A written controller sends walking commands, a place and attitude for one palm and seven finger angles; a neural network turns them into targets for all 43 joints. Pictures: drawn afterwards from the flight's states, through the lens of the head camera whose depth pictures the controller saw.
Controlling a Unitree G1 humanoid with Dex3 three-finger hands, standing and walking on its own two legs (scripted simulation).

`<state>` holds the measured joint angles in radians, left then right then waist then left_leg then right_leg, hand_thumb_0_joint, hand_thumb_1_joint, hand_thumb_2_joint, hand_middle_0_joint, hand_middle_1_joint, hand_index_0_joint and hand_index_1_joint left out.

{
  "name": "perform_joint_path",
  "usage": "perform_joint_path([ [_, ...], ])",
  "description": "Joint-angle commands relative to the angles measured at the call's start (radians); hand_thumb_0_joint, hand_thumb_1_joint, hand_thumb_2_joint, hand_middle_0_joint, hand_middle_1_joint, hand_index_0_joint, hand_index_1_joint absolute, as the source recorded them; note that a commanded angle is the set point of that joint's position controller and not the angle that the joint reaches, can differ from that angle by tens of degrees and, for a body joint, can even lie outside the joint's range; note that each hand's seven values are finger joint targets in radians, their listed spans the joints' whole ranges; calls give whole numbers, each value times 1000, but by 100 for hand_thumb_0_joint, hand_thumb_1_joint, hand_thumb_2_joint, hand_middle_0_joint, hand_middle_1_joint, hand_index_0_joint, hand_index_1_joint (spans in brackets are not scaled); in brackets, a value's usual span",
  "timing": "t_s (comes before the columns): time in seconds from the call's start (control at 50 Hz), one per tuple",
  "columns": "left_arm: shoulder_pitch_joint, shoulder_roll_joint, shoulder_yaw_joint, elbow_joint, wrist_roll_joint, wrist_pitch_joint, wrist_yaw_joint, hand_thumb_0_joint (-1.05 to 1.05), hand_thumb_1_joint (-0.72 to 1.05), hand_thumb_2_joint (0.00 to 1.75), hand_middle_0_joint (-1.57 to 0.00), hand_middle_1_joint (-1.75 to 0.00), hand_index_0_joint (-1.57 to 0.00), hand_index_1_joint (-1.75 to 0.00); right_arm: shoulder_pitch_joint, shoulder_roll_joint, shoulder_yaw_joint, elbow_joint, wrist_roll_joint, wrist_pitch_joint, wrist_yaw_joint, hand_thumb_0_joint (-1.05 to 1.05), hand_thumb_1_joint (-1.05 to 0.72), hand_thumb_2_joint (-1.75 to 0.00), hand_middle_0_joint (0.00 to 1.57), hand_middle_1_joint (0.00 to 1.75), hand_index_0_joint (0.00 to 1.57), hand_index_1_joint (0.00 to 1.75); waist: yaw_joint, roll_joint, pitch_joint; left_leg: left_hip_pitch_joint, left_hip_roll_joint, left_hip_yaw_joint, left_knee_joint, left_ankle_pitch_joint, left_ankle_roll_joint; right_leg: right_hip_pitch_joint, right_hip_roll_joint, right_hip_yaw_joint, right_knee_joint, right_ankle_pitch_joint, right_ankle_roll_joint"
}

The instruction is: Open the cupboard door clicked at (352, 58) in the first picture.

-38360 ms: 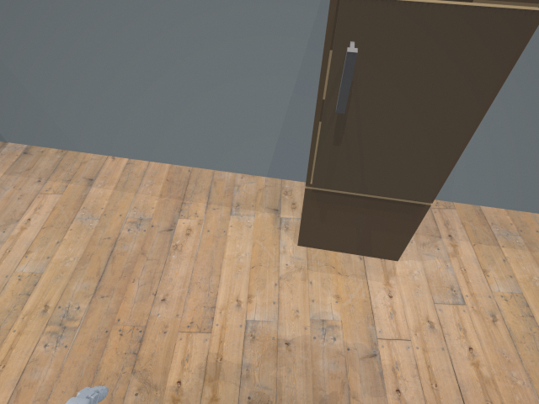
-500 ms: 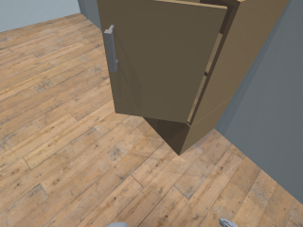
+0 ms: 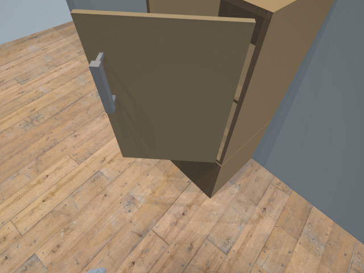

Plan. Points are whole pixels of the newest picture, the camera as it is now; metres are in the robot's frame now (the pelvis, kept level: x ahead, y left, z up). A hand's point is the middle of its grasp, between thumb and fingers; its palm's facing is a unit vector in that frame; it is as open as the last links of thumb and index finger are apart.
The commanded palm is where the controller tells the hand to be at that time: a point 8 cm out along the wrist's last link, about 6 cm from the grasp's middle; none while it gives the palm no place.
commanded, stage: come to a stop and stand still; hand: left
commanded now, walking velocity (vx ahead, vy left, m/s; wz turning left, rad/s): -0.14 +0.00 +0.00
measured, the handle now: (105, 84) +0.55 +0.23 +0.08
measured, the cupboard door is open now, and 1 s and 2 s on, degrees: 44 44 44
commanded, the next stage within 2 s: look again from close up in 0.70 s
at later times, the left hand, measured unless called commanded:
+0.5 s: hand out of the picture -0.01 +0.16 -0.16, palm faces -0.01 -0.96 -0.27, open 7.4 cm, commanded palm none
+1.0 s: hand out of the picture -0.01 +0.14 -0.16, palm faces -0.01 -0.97 -0.24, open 7.3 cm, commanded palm none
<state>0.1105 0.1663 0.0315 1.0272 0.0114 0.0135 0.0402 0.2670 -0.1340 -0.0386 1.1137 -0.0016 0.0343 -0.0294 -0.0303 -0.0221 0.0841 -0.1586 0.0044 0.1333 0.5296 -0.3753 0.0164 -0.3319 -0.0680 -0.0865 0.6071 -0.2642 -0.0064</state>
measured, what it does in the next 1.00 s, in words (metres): shifts its weight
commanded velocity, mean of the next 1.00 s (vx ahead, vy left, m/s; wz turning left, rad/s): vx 0.00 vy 0.00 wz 0.00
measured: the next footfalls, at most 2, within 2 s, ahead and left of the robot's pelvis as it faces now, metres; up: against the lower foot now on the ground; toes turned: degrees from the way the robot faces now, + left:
none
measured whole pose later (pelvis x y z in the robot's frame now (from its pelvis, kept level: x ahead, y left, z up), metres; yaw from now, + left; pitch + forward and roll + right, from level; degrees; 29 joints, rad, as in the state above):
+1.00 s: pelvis -0.03 -0.04 +0.01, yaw +0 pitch -1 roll +1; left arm 0.24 0.15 0.00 1.11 0.01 -0.01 0.03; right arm 0.34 -0.14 0.00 1.16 -0.01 -0.01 -0.02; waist -0.02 0.03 0.06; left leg -0.16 0.04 0.08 0.45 -0.26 -0.03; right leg -0.22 0.00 -0.01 0.52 -0.28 -0.02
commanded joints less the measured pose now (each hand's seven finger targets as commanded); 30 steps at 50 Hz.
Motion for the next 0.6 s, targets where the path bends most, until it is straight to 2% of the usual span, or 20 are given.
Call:
perform_joint_path([
  [0.0, 28, 93, 27, -76, -5, 17, 8, 0, 90, 90, -20, -30, -20, -30, 110, -165, -37, -52, -20, -8, -21, 0, -90, -90, 20, 30, 20, 30, -5, 215, -112, 100, 309, -229, -137, 1109, 107, -60, 31, 27, 245, -148, -2],
  [0.02, 7, 86, 30, -83, -1, 30, 9, 0, 90, 90, -20, -30, -20, -30, 106, -158, -35, -54, -27, -11, -26, 0, -90, -90, 20, 30, 20, 30, -1, 171, -83, 75, 337, -236, -144, 1080, 161, -98, 42, 87, 356, -275, -4],
  [0.04, 8, 77, 33, -83, -1, 33, 8, 0, 90, 90, -20, -30, -20, -30, 75, -163, -35, -67, -30, -13, -30, 0, -90, -90, 20, 30, 20, 30, 11, 177, -58, 50, 336, -222, -136, 1040, 179, -119, 37, 117, 395, -286, -3],
  [0.08, 31, 64, 38, -76, 0, 31, 2, 0, 90, 90, -20, -30, -20, -30, 15, -160, -32, -90, -34, -17, -27, 0, -90, -90, 20, 30, 20, 30, 33, 164, -45, 51, 291, -171, -127, 925, 156, -108, 41, 100, 359, -240, 2],
  [0.12, 40, 54, 31, -77, 1, 25, -4, 0, 90, 90, -20, -30, -20, -30, 0, -163, -34, -96, -32, -20, -23, 0, -90, -90, 20, 30, 20, 30, 29, 163, -46, 57, 275, -158, -123, 850, 143, -58, 41, 63, 227, -207, 3],
  [0.14, 170, 113, 24, -25, -3, -9, 23, 0, 90, 90, -20, -30, -20, -30, -82, -244, -57, -140, -2, -41, -5, 0, -90, -90, 20, 30, 20, 30, 82, 173, -167, 121, 269, -121, 123, 995, 71, -45, -4, 102, 60, -75, -13],
  [0.16, 206, 146, 39, -82, 3, -29, 19, 0, 90, 90, -20, -30, -20, -30, -62, -158, -48, -219, -7, -42, 11, 0, -90, -90, 20, 30, 20, 30, 92, 17, -161, -70, 175, -75, 219, 647, 31, 104, -42, 206, -77, 361, -35],
  [0.18, 220, 178, 46, -65, 11, -44, 22, 0, 90, 90, -20, -30, -20, -30, -6, -112, -35, -221, -6, -47, 10, 0, -90, -90, 20, 30, 20, 30, 59, -101, -195, -192, 63, -40, 326, 153, -7, 213, -193, 371, -82, 778, -131],
  [0.2, 214, 191, 33, -78, 17, -52, 23, 0, 90, 90, -20, -30, -20, -30, 23, -69, -27, -243, 3, -51, 5, 0, -90, -90, 20, 30, 20, 30, 24, -30, -181, -215, -2, -78, 219, -105, -23, 239, -230, 336, -31, 970, -186],
  [0.22, 174, 190, 22, -88, 18, -50, 16, 0, 90, 90, -20, -30, -20, -30, 21, -46, -22, -237, -6, -42, 5, 0, -90, -90, 20, 30, 20, 30, 5, 74, -154, -160, -9, -66, 79, -65, -21, 197, -180, 273, 17, 919, -147],
  [0.24, 139, 188, 21, -88, 8, -46, 16, 0, 90, 90, -20, -30, -20, -30, 64, -70, -24, -209, -3, -34, 9, 0, -90, -90, 20, 30, 20, 30, -24, -5, -185, -48, 13, -67, 2, 124, -12, 144, -122, 247, 41, 747, -106],
  [0.26, 120, 152, 16, -97, -3, -44, 16, 0, 90, 90, -20, -30, -20, -30, 93, -117, -29, -200, -8, -37, 7, 0, -90, -90, 20, 30, 20, 30, -28, -78, -215, 32, 82, -125, 36, 407, 15, 104, -53, 188, 44, 608, -57],
  [0.28, 115, 132, 13, -99, 0, -31, 17, 0, 90, 90, -20, -30, -20, -30, 76, -151, -34, -197, -11, -43, 6, 0, -90, -90, 20, 30, 20, 30, -12, 33, -184, 66, 131, -141, 37, 602, 32, 58, -17, 145, 59, 442, -26],
  [0.3, 121, 120, 9, -97, -1, -19, 16, 0, 90, 90, -20, -30, -20, -30, 44, -162, -29, -201, -11, -41, 4, 0, -90, -90, 20, 30, 20, 30, 3, 94, -136, 39, 169, -168, -8, 617, 53, 34, 17, 120, 52, 229, -13],
  [0.32, 130, 93, -4, -88, -1, -13, 10, 0, 90, 90, -20, -30, -20, -30, 5, -156, -21, -210, -16, -46, 0, 0, -90, -90, 20, 30, 20, 30, 18, 160, -52, -15, 190, -175, -83, 557, 66, 15, 35, 108, 29, 28, -9],
  [0.36, 161, 94, -11, -68, 2, -13, 3, 0, 90, 90, -20, -30, -20, -30, -51, -157, -14, -214, -13, -38, 3, 0, -90, -90, 20, 30, 20, 30, 38, 33, 13, -72, 142, -154, -82, 317, 49, 14, 27, 153, -58, 66, -19],
  [0.4, 162, 117, -15, -57, 5, -23, 0, 0, 90, 90, -20, -30, -20, -30, -28, -137, -7, -206, -10, -33, 8, 0, -90, -90, 20, 30, 20, 30, 12, -85, -9, -35, 79, -110, -59, 107, 20, -8, -26, 238, -173, 53, -33],
  [0.44, 140, 139, -16, -57, 3, -29, -4, 0, 90, 90, -20, -30, -20, -30, 11, -124, -2, -178, -12, -33, 11, 0, -90, -90, 20, 30, 20, 30, -6, -50, -22, 9, 59, -97, -72, 60, 9, -32, -41, 253, -215, -7, -43],
  [0.5, 140, 138, -13, -51, 2, -28, -7, 0, 90, 90, -20, -30, -20, -30, 32, -118, 4, -152, -16, -36, 16, 0, -90, -90, 20, 30, 20, 30, -3, -41, 5, -4, 64, -110, -110, 48, 11, -54, -24, 241, -253, -156, -38],
  [0.58, 154, 131, -13, -30, 0, -32, -9, 0, 90, 90, -20, -30, -20, -30, 51, -120, 15, -120, -15, -48, 15, 0, -90, -90, 20, 30, 20, 30, 10, -5, -6, -28, 75, -121, -148, 64, 11, 1, -21, 215, -250, -122, -34],
])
